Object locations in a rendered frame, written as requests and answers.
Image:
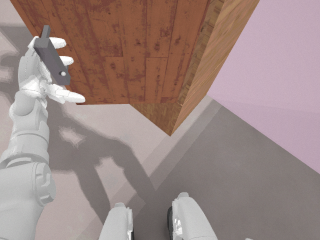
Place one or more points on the robot left thigh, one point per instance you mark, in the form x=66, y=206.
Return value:
x=118, y=224

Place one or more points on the handle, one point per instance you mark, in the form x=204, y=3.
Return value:
x=50, y=57

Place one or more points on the robot left forearm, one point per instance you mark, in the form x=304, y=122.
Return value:
x=29, y=139

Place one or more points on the robot right thigh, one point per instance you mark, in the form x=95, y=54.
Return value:
x=194, y=224

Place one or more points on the cupboard door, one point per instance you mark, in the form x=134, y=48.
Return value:
x=124, y=51

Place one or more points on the left robot upper arm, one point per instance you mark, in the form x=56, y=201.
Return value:
x=24, y=192

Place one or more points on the left robot hand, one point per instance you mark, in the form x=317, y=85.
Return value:
x=31, y=74

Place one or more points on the robot thigh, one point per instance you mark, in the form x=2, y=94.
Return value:
x=118, y=224
x=194, y=224

